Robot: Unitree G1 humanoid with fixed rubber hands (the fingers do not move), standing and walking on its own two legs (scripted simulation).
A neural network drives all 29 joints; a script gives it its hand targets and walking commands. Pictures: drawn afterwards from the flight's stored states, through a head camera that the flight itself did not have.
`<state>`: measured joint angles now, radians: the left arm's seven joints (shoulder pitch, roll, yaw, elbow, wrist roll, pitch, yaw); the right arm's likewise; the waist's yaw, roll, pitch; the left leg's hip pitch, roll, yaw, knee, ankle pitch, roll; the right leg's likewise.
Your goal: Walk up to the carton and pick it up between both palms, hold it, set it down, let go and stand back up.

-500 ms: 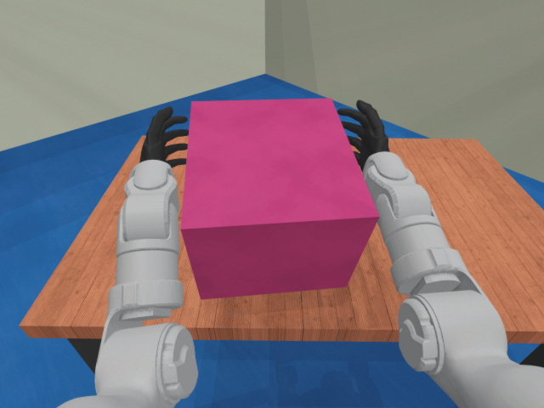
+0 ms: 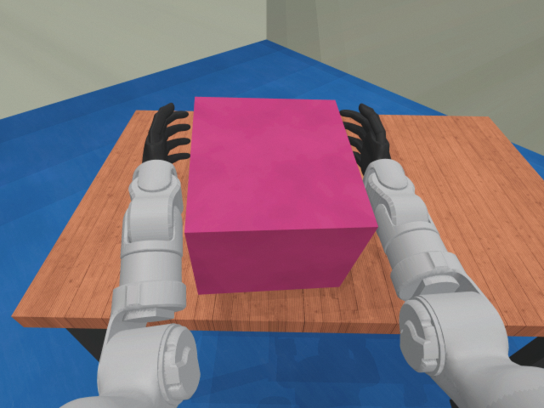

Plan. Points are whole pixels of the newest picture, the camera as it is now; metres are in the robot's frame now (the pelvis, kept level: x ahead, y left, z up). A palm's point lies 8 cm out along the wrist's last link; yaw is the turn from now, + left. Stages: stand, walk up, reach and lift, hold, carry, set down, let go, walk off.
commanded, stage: set down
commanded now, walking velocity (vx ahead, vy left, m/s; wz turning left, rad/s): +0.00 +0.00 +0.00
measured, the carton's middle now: (268, 194) +0.38 +0.01 +0.13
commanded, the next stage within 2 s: none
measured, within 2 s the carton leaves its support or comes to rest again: neither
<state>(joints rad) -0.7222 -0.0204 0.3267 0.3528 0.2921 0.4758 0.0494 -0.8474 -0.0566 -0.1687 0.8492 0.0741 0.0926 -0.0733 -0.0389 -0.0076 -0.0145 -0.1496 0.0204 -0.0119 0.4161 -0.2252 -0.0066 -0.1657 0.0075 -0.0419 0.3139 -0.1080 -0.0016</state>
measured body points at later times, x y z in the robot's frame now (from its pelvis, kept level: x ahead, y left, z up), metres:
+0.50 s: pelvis +0.01 -0.01 +0.00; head +0.00 +0.00 +0.45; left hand +0.41 +0.17 +0.16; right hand +0.44 -0.14 +0.15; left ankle +0.00 +0.12 -0.75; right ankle +0.04 -0.12 -0.75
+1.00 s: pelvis +0.02 -0.01 +0.00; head +0.02 +0.00 +0.45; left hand +0.42 +0.17 +0.13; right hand +0.45 -0.14 +0.13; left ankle +0.00 +0.12 -0.75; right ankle +0.04 -0.12 -0.75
